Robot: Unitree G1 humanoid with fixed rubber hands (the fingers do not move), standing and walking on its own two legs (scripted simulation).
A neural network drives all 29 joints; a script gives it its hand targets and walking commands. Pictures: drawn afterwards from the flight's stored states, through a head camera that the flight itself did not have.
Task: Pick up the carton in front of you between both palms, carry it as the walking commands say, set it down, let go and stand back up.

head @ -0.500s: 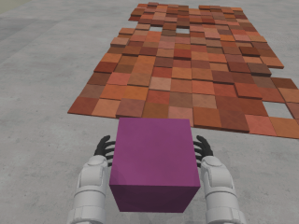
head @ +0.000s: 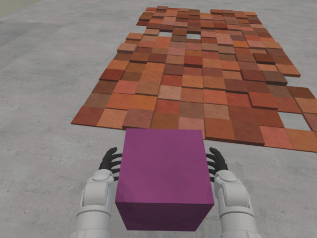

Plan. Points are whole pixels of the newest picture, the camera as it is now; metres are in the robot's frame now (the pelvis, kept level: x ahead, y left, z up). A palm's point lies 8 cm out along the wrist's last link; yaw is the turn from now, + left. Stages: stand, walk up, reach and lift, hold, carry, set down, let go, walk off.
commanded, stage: reach and lift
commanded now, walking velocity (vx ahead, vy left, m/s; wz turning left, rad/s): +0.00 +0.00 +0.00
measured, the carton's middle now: (162, 182) +0.30 +0.00 -0.05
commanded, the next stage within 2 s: hold in 0.18 s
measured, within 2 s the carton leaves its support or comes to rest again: neither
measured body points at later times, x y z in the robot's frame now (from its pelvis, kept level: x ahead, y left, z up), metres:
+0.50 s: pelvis -0.01 +0.00 +0.00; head -0.05 +0.00 +0.45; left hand +0.29 +0.15 +0.03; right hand +0.29 -0.15 +0.03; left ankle +0.01 +0.13 -0.75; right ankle +0.00 -0.14 -0.75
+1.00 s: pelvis +0.06 +0.00 -0.01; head +0.03 +0.01 +0.44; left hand +0.34 +0.16 +0.08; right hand +0.35 -0.14 +0.08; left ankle +0.06 +0.10 -0.75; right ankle +0.01 -0.14 -0.75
